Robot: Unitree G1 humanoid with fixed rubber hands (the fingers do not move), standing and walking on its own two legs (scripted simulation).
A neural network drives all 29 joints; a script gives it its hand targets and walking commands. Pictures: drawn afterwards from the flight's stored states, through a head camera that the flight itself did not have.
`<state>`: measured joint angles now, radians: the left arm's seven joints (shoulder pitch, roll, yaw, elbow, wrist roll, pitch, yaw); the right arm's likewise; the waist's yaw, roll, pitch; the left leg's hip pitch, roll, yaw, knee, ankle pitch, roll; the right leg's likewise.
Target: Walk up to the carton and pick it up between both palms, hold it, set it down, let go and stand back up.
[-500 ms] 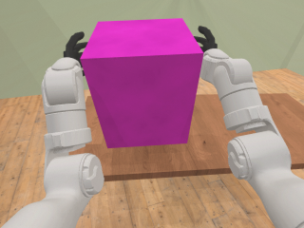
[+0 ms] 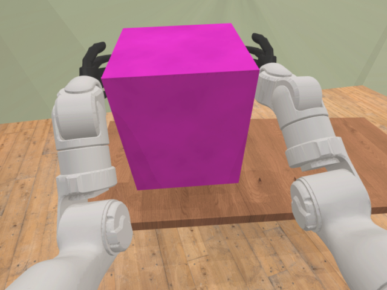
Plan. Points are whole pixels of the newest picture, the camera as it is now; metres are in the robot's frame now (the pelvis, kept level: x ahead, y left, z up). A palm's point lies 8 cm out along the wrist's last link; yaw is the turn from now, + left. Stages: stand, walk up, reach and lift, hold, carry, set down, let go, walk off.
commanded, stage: hold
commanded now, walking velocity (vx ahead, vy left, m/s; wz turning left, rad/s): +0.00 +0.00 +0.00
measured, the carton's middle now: (183, 108) +0.38 +0.01 +0.25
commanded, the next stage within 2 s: none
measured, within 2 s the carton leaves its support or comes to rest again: neither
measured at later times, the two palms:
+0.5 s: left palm (92, 81) +0.36 +0.16 +0.31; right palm (265, 70) +0.37 -0.14 +0.33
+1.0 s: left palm (88, 84) +0.35 +0.17 +0.31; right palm (264, 72) +0.36 -0.14 +0.33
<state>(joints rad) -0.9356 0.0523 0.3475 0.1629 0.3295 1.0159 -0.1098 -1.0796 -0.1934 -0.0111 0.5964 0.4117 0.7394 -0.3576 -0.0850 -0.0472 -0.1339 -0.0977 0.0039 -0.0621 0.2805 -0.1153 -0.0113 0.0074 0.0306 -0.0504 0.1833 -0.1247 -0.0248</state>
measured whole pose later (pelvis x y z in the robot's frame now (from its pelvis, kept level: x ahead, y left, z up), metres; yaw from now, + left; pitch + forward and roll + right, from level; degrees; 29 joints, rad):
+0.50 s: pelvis +0.00 +0.00 +0.00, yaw +1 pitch -3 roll -1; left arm -0.97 0.07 0.35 0.22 0.32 1.00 -0.11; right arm -1.10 -0.20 -0.02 0.62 0.40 0.74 -0.36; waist -0.09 -0.04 -0.15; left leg -0.11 0.00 -0.07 0.28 -0.11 -0.01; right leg 0.00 0.03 -0.06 0.18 -0.12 -0.03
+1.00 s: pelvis +0.00 +0.00 +0.00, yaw +0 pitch -5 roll -1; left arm -0.92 0.05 0.34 0.14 0.33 1.04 -0.12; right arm -1.07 -0.20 0.00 0.58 0.43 0.76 -0.37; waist -0.08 -0.05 -0.14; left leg -0.07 0.00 -0.06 0.29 -0.13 -0.01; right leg 0.05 0.03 -0.05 0.16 -0.12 -0.02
